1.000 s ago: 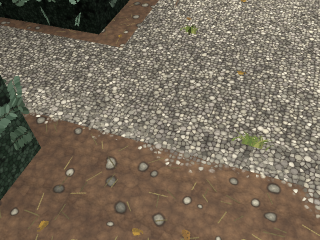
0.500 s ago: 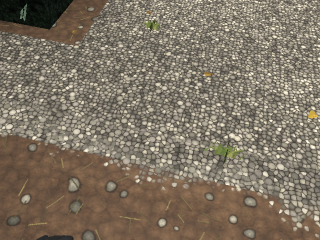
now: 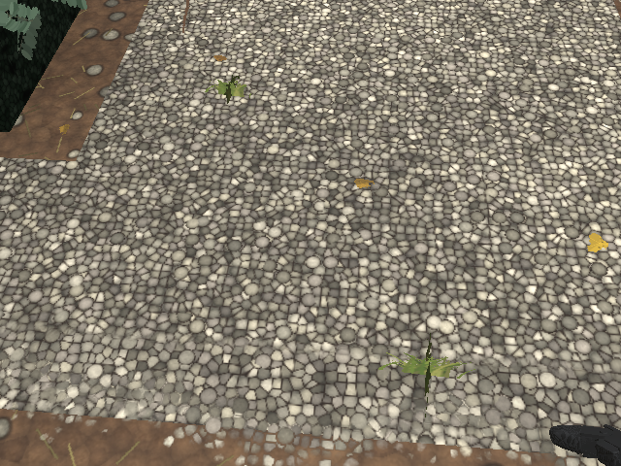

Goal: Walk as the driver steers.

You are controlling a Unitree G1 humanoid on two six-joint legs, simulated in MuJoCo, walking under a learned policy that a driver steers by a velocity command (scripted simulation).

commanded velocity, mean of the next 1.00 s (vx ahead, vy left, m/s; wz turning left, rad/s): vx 0.04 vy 0.00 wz -0.28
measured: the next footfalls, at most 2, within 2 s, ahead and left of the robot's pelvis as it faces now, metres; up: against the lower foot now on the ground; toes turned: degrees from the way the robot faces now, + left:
left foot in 0.08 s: +0.22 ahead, +0.12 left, +0.00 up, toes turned -8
right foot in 0.48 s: +0.10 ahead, -0.12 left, +0.00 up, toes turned -14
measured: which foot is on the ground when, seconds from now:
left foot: up 0.00-0.06, down 0.08-0.48, up 0.50-0.74, down 0.76-1.00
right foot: down 0.00-0.08, up 0.10-0.46, down 0.48-1.00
